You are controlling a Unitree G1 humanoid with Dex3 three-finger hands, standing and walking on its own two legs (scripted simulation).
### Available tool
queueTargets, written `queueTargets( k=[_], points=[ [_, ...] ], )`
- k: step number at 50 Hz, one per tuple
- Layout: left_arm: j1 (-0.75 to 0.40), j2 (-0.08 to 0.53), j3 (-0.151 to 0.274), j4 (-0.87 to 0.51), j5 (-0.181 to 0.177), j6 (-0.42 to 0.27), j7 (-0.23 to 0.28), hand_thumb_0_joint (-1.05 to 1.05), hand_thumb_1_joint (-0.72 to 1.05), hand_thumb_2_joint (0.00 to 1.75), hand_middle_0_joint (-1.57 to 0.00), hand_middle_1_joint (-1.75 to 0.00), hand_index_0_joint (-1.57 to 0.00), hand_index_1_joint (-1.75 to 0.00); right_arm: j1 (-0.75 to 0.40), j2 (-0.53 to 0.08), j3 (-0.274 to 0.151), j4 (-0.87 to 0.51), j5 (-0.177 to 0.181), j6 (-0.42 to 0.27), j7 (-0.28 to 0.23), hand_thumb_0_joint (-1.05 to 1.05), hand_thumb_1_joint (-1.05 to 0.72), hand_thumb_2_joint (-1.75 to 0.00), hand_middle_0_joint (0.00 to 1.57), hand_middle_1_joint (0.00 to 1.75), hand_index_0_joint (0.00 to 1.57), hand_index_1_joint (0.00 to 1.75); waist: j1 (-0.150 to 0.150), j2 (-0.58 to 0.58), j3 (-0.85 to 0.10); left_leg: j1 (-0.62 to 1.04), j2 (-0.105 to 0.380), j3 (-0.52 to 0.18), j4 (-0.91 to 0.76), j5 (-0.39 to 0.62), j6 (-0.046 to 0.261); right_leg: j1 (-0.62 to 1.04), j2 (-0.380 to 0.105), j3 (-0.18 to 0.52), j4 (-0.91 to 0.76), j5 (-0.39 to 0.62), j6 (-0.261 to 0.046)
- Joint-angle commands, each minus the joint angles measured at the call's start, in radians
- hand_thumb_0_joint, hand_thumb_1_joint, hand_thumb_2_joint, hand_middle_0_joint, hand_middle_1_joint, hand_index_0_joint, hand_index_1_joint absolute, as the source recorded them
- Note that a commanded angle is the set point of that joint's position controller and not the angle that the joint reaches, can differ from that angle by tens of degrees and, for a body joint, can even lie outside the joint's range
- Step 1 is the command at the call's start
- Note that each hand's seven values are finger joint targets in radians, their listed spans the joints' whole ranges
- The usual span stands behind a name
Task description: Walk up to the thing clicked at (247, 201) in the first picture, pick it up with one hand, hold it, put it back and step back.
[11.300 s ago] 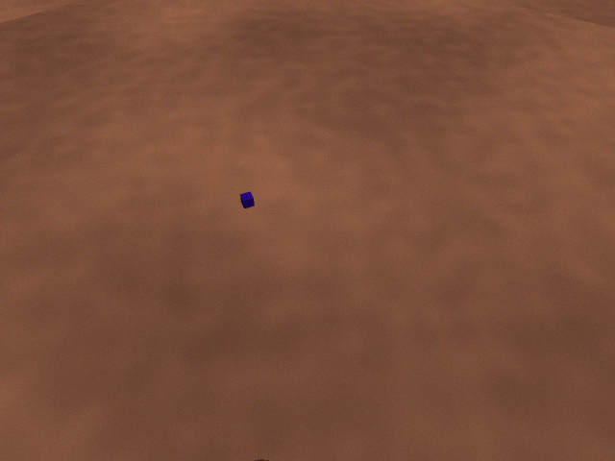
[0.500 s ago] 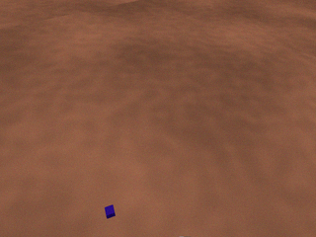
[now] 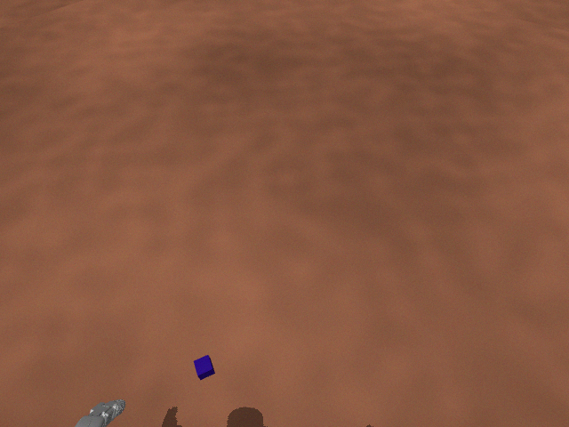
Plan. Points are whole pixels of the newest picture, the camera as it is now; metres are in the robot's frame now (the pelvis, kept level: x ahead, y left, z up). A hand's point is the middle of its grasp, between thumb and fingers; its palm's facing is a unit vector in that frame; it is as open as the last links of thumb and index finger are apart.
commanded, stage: walk up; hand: left
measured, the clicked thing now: (204, 367) +0.42 +0.28 -0.74
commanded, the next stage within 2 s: stand in 0.38 s
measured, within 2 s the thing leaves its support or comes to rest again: neither
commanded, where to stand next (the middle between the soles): +0.08 -0.02 m, yaw +0 degrees
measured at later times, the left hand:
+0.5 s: hand out of the picture +0.06 +0.25 -0.14, palm faces -0.05 -0.94 -0.34, open 7.3 cm
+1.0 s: hand out of the picture +0.11 +0.25 -0.14, palm faces -0.05 -0.94 -0.34, open 7.3 cm
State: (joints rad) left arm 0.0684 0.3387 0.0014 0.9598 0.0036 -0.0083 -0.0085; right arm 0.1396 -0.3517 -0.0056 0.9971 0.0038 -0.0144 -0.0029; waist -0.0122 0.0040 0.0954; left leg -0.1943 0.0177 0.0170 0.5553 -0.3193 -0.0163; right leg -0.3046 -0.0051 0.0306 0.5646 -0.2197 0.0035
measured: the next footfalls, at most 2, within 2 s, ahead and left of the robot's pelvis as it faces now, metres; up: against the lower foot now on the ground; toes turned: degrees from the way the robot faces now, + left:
none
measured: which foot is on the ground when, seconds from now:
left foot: down 0.00-1.00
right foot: down 0.00-1.00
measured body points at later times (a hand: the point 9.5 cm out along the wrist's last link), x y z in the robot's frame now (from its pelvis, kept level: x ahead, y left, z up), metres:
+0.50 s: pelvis +0.00 +0.00 +0.01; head +0.01 -0.01 +0.46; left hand +0.07 +0.30 -0.12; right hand +0.08 -0.31 -0.12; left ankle -0.01 +0.13 -0.73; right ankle +0.05 -0.12 -0.73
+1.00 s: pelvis +0.02 +0.00 +0.02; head +0.03 +0.00 +0.47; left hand +0.12 +0.30 -0.11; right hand +0.09 -0.30 -0.12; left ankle -0.01 +0.13 -0.73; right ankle +0.05 -0.12 -0.73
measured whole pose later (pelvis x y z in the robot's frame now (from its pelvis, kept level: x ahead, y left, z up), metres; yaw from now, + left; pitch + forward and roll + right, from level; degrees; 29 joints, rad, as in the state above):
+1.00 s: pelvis +0.02 +0.00 +0.02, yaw +0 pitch -2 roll +0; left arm 0.09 0.35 -0.02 1.12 0.01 -0.02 -0.01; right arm 0.11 -0.35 -0.01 1.14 -0.01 -0.01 0.01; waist -0.02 0.00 0.04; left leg -0.06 0.02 0.01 0.32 -0.23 -0.02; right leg -0.18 -0.01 0.02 0.35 -0.14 0.01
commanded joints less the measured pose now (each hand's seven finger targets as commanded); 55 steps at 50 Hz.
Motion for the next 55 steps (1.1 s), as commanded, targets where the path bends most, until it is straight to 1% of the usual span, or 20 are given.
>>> queueTargets(
  k=[1, 4, 7, 8, 11, 16, 18, 19, 21, 22, 23, 24, 25, 31, 34, 39, 43, 46, 50, 55],
  points=[
    [-0.032, 0.229, 0.064, -0.015, -0.008, -0.012, 0.012, 0.0, 0.9, 0.9, -0.2, -0.3, -0.2, -0.3, -0.019, -0.236, -0.051, -0.014, -0.008, -0.028, -0.012, 0.0, -0.9, -0.9, 0.2, 0.3, 0.2, 0.3, 0.014, -0.016, -0.116, -0.016, 0.11, -0.097, -0.145, 0.199, 0.062, 0.097, -0.108, 0.121, -0.109, 0.195, -0.062],
    [-0.038, 0.217, 0.057, 0.015, -0.01, -0.009, 0.007, 0.0, 0.9, 0.9, -0.2, -0.3, -0.2, -0.3, -0.074, -0.234, -0.044, 0.002, -0.009, -0.034, -0.008, 0.0, -0.9, -0.9, 0.2, 0.3, 0.2, 0.3, 0.033, 0.034, -0.102, -0.035, 0.127, -0.115, -0.205, 0.174, 0.063, 0.136, -0.09, 0.103, -0.131, 0.176, -0.048],
    [-0.056, 0.215, 0.054, 0.042, -0.009, -0.006, 0.002, 0.0, 0.9, 0.9, -0.2, -0.3, -0.2, -0.3, -0.096, -0.227, -0.041, 0.012, -0.013, -0.035, -0.006, 0.0, -0.9, -0.9, 0.2, 0.3, 0.2, 0.3, 0.031, 0.043, -0.099, -0.032, 0.129, -0.11, -0.249, 0.116, 0.056, 0.152, -0.087, 0.104, -0.165, 0.146, -0.039],
    [-0.068, 0.215, 0.054, 0.045, -0.006, -0.006, 0.0, 0.0, 0.9, 0.9, -0.2, -0.3, -0.2, -0.3, -0.089, -0.227, -0.042, 0.019, -0.013, -0.036, -0.005, 0.0, -0.9, -0.9, 0.2, 0.3, 0.2, 0.3, 0.023, 0.037, -0.112, -0.021, 0.13, -0.108, -0.258, 0.123, 0.053, 0.171, -0.089, 0.104, -0.172, 0.15, -0.042],
    [-0.058, 0.213, 0.051, 0.067, -0.007, -0.005, -0.002, 0.0, 0.9, 0.9, -0.2, -0.3, -0.2, -0.3, -0.107, -0.231, -0.043, 0.029, -0.014, -0.034, -0.004, 0.0, -0.9, -0.9, 0.2, 0.3, 0.2, 0.3, 0.028, 0.043, -0.118, 0.01, 0.13, -0.097, -0.272, 0.105, 0.052, 0.164, -0.085, 0.097, -0.197, 0.131, -0.034],
    [-0.054, 0.219, 0.053, 0.097, -0.001, -0.005, -0.003, 0.0, 0.9, 0.9, -0.2, -0.3, -0.2, -0.3, -0.114, -0.233, -0.048, 0.043, -0.012, -0.027, -0.004, 0.0, -0.9, -0.9, 0.2, 0.3, 0.2, 0.3, 0.019, 0.014, -0.106, 0.038, 0.124, -0.084, -0.278, 0.061, 0.053, 0.134, -0.087, 0.103, -0.236, 0.088, -0.03],
    [-0.058, 0.22, 0.056, 0.102, 0.001, -0.008, -0.003, 0.0, 0.9, 0.9, -0.2, -0.3, -0.2, -0.3, -0.103, -0.234, -0.05, 0.049, -0.01, -0.026, -0.003, 0.0, -0.9, -0.9, 0.2, 0.3, 0.2, 0.3, 0.012, -0.001, -0.117, 0.053, 0.119, -0.079, -0.266, 0.078, 0.052, 0.137, -0.093, 0.109, -0.242, 0.104, -0.032],
    [-0.051, 0.225, 0.039, 0.105, 0.006, -0.018, -0.003, 0.0, 0.9, 0.9, -0.2, -0.3, -0.2, -0.3, -0.094, -0.209, -0.044, 0.06, -0.01, -0.019, 0.002, 0.0, -0.9, -0.9, 0.2, 0.3, 0.2, 0.3, 0.003, 0.003, -0.127, 0.066, 0.105, -0.084, -0.276, 0.029, 0.038, 0.13, -0.111, 0.137, -0.286, 0.023, -0.033],
    [-0.061, 0.251, 0.043, 0.105, 0.011, -0.024, 0.0, 0.0, 0.9, 0.9, -0.2, -0.3, -0.2, -0.3, -0.076, -0.206, -0.046, 0.069, -0.014, -0.012, 0.008, 0.0, -0.9, -0.9, 0.2, 0.3, 0.2, 0.3, -0.005, -0.037, -0.083, 0.065, 0.087, -0.074, -0.26, -0.001, 0.038, 0.07, -0.118, 0.165, -0.339, -0.134, -0.03],
    [-0.057, 0.248, 0.042, 0.107, 0.012, -0.025, 0.002, 0.0, 0.9, 0.9, -0.2, -0.3, -0.2, -0.3, -0.074, -0.212, -0.051, 0.069, -0.014, -0.009, 0.009, 0.0, -0.9, -0.9, 0.2, 0.3, 0.2, 0.3, -0.008, -0.036, -0.083, 0.092, 0.089, -0.073, -0.256, 0.003, 0.04, 0.042, -0.115, 0.163, -0.344, -0.151, -0.027],
    [-0.067, 0.249, 0.04, 0.105, 0.01, -0.028, 0.004, 0.0, 0.9, 0.9, -0.2, -0.3, -0.2, -0.3, -0.061, -0.214, -0.052, 0.072, -0.013, -0.01, 0.011, 0.0, -0.9, -0.9, 0.2, 0.3, 0.2, 0.3, -0.016, -0.043, -0.105, 0.113, 0.095, -0.075, -0.254, 0.054, 0.042, 0.062, -0.121, 0.162, -0.334, -0.085, -0.031],
    [-0.053, 0.244, 0.037, 0.11, 0.008, -0.029, 0.006, 0.0, 0.9, 0.9, -0.2, -0.3, -0.2, -0.3, -0.064, -0.211, -0.051, 0.076, -0.012, -0.01, 0.011, 0.0, -0.9, -0.9, 0.2, 0.3, 0.2, 0.3, -0.01, -0.046, -0.098, 0.112, 0.1, -0.083, -0.259, 0.064, 0.042, 0.059, -0.117, 0.152, -0.333, -0.078, -0.029],
    [-0.05, 0.244, 0.037, 0.11, 0.007, -0.031, 0.007, 0.0, 0.9, 0.9, -0.2, -0.3, -0.2, -0.3, -0.062, -0.214, -0.053, 0.075, -0.014, -0.011, 0.011, 0.0, -0.9, -0.9, 0.2, 0.3, 0.2, 0.3, -0.012, -0.046, -0.112, 0.11, 0.102, -0.082, -0.258, 0.085, 0.043, 0.082, -0.117, 0.148, -0.323, -0.026, -0.028],
    [-0.014, 0.235, 0.032, 0.12, 0.002, -0.034, 0.011, 0.0, 0.9, 0.9, -0.2, -0.3, -0.2, -0.3, -0.059, -0.213, -0.051, 0.084, -0.017, -0.012, 0.01, 0.0, -0.9, -0.9, 0.2, 0.3, 0.2, 0.3, 0.004, -0.032, -0.098, 0.063, 0.105, -0.09, -0.283, 0.089, 0.042, 0.125, -0.11, 0.127, -0.299, 0.022, -0.024],
    [0.0, 0.231, 0.029, 0.122, 0.001, -0.036, 0.012, 0.0, 0.9, 0.9, -0.2, -0.3, -0.2, -0.3, -0.058, -0.212, -0.049, 0.085, -0.015, -0.015, 0.009, 0.0, -0.9, -0.9, 0.2, 0.3, 0.2, 0.3, 0.005, -0.023, -0.135, 0.085, 0.112, -0.089, -0.285, 0.175, 0.041, 0.165, -0.112, 0.105, -0.262, 0.15, -0.027],
    [-0.001, 0.228, 0.027, 0.122, 0.0, -0.033, 0.015, 0.0, 0.9, 0.9, -0.2, -0.3, -0.2, -0.3, -0.061, -0.211, -0.047, 0.093, -0.012, -0.014, 0.005, 0.0, -0.9, -0.9, 0.2, 0.3, 0.2, 0.3, 0.01, -0.016, -0.12, 0.079, 0.115, -0.091, -0.288, 0.199, 0.035, 0.172, -0.109, 0.093, -0.25, 0.18, -0.025],
    [-0.003, 0.226, 0.026, 0.119, 0.0, -0.031, 0.016, 0.0, 0.9, 0.9, -0.2, -0.3, -0.2, -0.3, -0.066, -0.211, -0.045, 0.095, -0.01, -0.015, 0.003, 0.0, -0.9, -0.9, 0.2, 0.3, 0.2, 0.3, 0.009, -0.002, -0.13, 0.091, 0.118, -0.087, -0.287, 0.252, 0.029, 0.188, -0.113, 0.086, -0.242, 0.251, -0.024],
    [-0.009, 0.227, 0.027, 0.118, 0.0, -0.029, 0.016, 0.0, 0.9, 0.9, -0.2, -0.3, -0.2, -0.3, -0.069, -0.208, -0.042, 0.094, -0.01, -0.014, 0.002, 0.0, -0.9, -0.9, 0.2, 0.3, 0.2, 0.3, 0.008, 0.005, -0.11, 0.081, 0.116, -0.087, -0.299, 0.226, 0.027, 0.182, -0.109, 0.086, -0.249, 0.223, -0.021],
    [-0.014, 0.225, 0.028, 0.115, 0.001, -0.03, 0.017, 0.0, 0.9, 0.9, -0.2, -0.3, -0.2, -0.3, -0.069, -0.216, -0.045, 0.092, -0.012, -0.014, -0.001, 0.0, -0.9, -0.9, 0.2, 0.3, 0.2, 0.3, 0.007, 0.007, -0.141, 0.1, 0.12, -0.082, -0.29, 0.297, 0.025, 0.212, -0.116, 0.084, -0.238, 0.301, -0.021],
    [-0.017, 0.226, 0.031, 0.114, 0.002, -0.028, 0.017, 0.0, 0.9, 0.9, -0.2, -0.3, -0.2, -0.3, -0.075, -0.212, -0.043, 0.088, -0.011, -0.014, -0.003, 0.0, -0.9, -0.9, 0.2, 0.3, 0.2, 0.3, 0.009, 0.004, -0.142, 0.112, 0.123, -0.078, -0.296, 0.31, 0.025, 0.218, -0.117, 0.08, -0.237, 0.316, -0.022]
  ],
)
